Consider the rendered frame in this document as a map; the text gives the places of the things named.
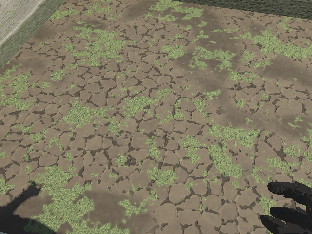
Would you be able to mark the robot right hand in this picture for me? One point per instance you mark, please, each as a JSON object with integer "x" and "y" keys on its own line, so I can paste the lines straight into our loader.
{"x": 298, "y": 221}

